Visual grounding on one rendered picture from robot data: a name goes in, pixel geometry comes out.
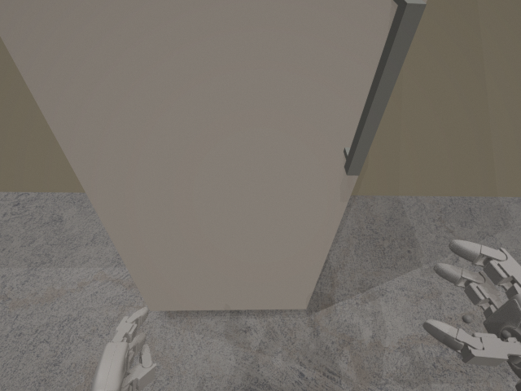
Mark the handle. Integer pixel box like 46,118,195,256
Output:
344,0,427,176

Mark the left robot hand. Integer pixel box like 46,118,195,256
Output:
91,307,156,391

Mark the right robot hand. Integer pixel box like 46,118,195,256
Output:
423,239,521,379

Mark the fridge door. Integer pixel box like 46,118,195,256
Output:
0,0,427,311

